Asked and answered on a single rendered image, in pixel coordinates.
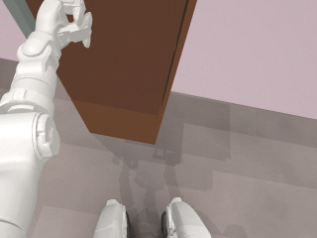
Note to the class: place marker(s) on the left robot upper arm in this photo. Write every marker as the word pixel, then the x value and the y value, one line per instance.
pixel 27 141

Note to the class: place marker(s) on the handle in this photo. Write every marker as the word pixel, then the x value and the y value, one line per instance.
pixel 22 15

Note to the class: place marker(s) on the robot left shin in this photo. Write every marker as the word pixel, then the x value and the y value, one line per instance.
pixel 114 201

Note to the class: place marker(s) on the cupboard door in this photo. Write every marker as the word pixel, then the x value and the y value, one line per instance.
pixel 131 47

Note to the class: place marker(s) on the robot left forearm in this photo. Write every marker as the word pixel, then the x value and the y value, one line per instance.
pixel 34 83

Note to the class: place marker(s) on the right robot thigh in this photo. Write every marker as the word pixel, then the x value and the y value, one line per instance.
pixel 187 224

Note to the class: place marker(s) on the robot left hand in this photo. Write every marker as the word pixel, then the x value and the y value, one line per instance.
pixel 51 19

